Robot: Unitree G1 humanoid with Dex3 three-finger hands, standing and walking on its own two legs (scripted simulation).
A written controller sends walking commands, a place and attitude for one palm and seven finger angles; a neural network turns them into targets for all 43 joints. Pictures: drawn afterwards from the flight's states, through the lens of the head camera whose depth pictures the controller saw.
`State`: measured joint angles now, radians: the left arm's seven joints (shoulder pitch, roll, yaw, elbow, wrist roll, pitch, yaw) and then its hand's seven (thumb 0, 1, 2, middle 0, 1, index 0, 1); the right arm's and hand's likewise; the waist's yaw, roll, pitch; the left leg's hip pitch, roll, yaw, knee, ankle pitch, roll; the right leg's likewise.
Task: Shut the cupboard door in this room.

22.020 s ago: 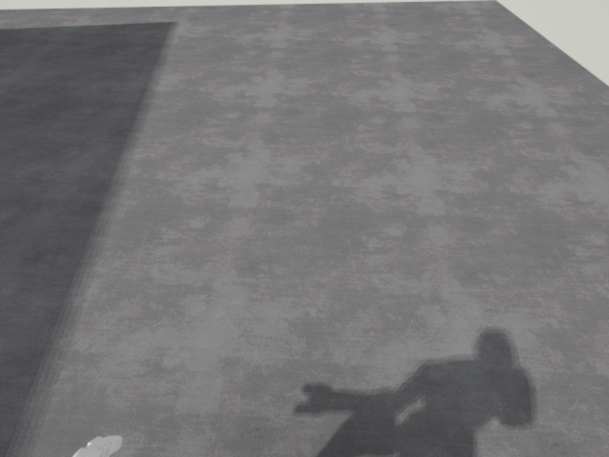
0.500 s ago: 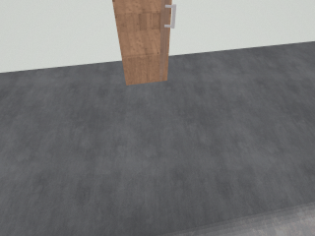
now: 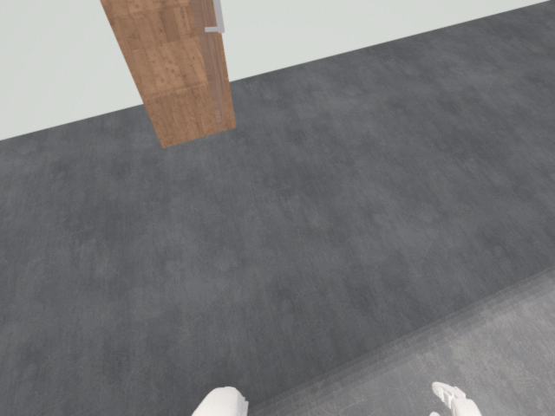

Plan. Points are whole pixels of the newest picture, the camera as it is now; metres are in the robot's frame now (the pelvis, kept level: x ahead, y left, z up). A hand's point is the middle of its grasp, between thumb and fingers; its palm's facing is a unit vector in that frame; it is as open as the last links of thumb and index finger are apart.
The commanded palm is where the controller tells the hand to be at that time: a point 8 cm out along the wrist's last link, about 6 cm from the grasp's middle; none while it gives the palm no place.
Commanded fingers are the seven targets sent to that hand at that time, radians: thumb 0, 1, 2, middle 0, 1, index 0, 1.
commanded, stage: walk around to get in front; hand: left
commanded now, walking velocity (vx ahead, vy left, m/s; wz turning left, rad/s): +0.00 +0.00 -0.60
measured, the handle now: (211, 11) +1.13 +0.32 -0.02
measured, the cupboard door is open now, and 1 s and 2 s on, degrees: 72 72 72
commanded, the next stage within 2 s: none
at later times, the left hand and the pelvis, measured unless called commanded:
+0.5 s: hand (152, 385) +0.16 +0.24 -0.16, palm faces -0.29 -0.93 -0.23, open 7.3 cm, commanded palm none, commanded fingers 0.00 0.90 0.90 -0.20 -0.30 -0.20 -0.30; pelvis +0.00 +0.06 +0.00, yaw -18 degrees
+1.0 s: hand (217, 377) +0.18 +0.13 -0.16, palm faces -0.50 -0.84 -0.22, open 7.3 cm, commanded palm none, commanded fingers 0.00 0.90 0.90 -0.20 -0.30 -0.20 -0.30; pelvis +0.08 -0.03 +0.00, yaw -33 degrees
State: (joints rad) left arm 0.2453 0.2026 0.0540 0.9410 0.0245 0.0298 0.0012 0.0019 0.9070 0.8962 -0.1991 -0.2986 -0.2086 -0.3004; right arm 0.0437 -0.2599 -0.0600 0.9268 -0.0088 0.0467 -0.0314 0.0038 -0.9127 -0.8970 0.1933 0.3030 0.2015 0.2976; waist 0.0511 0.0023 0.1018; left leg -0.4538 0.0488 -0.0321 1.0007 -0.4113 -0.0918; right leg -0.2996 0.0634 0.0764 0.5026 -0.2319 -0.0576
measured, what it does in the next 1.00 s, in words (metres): steps on the spot, turning right: left foot, then right foot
